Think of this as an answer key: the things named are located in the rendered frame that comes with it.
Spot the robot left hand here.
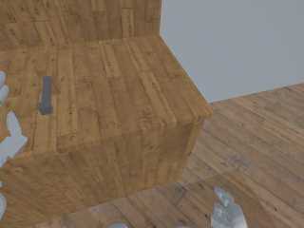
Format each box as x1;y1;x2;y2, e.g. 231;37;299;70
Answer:
0;70;28;169

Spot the robot right hand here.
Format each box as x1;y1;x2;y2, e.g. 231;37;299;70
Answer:
211;187;248;228

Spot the counter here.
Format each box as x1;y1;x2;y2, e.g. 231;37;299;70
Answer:
0;0;215;228

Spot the tap lever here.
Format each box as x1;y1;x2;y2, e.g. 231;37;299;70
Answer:
38;76;53;116

